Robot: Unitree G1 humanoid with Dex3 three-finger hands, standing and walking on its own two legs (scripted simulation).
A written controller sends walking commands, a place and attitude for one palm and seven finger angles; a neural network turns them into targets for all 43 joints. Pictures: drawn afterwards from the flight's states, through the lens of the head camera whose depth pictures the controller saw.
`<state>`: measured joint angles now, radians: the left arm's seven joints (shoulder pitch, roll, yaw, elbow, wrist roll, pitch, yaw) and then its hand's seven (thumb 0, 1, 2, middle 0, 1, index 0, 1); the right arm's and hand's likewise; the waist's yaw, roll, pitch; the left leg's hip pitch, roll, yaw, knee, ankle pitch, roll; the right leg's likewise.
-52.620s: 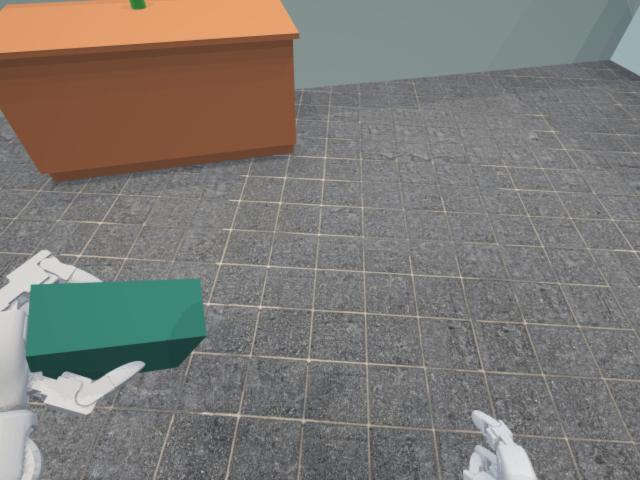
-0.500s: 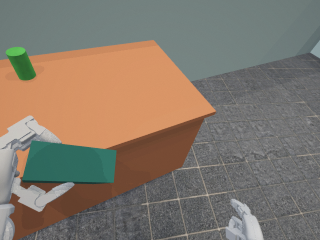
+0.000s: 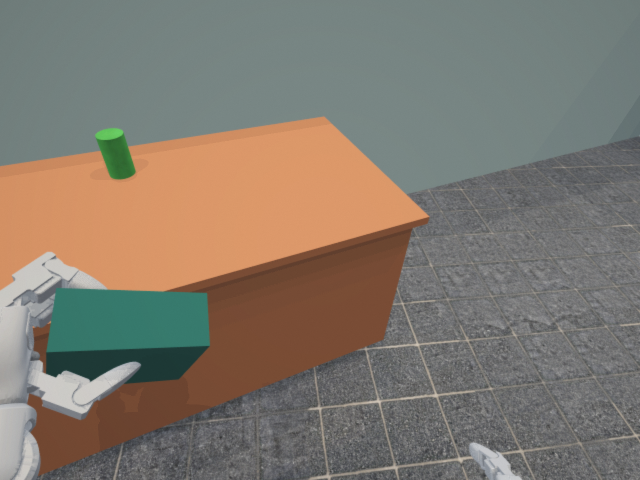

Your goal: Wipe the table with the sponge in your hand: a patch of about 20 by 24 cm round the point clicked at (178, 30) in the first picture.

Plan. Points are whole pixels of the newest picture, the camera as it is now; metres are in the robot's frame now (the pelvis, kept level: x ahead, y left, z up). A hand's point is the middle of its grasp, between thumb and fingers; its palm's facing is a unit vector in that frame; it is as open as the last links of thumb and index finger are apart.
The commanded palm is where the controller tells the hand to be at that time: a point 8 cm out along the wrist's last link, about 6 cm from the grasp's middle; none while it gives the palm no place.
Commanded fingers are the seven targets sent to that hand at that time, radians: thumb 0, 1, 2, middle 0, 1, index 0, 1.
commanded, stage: stop stepping back and stand still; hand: left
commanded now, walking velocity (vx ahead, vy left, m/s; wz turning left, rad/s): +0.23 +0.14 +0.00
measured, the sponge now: (150, 340) +0.23 +0.20 +0.12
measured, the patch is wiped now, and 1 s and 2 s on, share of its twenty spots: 0.95 0.95 0.95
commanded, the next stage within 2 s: stand and wait in 0.50 s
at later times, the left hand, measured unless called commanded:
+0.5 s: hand (46, 399) +0.15 +0.25 +0.15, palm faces +0.45 -0.83 -0.34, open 10.0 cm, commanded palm +0.09 +0.29 +0.18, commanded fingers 0.00 0.10 1.30 -1.20 -1.60 -1.20 -1.60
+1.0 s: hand (52, 381) +0.17 +0.27 +0.14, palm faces +0.40 -0.85 -0.34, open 10.0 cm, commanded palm +0.12 +0.31 +0.18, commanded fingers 0.00 0.10 1.30 -1.20 -1.60 -1.20 -1.60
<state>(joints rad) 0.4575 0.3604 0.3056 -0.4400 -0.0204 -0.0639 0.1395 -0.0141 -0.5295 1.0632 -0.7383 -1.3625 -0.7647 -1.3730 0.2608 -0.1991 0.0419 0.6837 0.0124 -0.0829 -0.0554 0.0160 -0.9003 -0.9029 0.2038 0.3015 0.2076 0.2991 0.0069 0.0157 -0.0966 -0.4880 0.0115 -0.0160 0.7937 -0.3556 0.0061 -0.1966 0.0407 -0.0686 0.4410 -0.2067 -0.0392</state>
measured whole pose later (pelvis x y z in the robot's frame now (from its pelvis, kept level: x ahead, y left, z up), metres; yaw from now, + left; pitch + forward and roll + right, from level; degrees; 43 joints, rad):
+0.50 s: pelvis -0.05 +0.00 -0.01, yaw +3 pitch -2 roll -1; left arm 0.41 0.34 0.30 -0.41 -0.03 -0.09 0.12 -0.01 -0.53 1.06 -0.74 -1.36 -0.77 -1.37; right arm 0.27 -0.21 0.02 0.72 0.02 -0.11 -0.05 0.02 -0.90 -0.90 0.20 0.30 0.20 0.30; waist 0.02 0.01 -0.04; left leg -0.39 0.04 -0.01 1.03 -0.44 0.02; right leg -0.35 0.02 -0.13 0.61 -0.23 -0.07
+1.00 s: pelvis -0.03 +0.02 +0.00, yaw +2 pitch +0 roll -1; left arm 0.51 0.33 0.29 -0.50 -0.03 -0.11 0.15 -0.01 -0.53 1.06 -0.74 -1.36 -0.76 -1.37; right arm 0.19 -0.20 0.02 0.64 0.01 -0.11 -0.05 0.02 -0.90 -0.90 0.20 0.30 0.21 0.30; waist -0.01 -0.03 -0.01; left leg -0.26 0.03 0.04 0.55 -0.30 0.01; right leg -0.26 0.01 -0.04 0.50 -0.24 -0.01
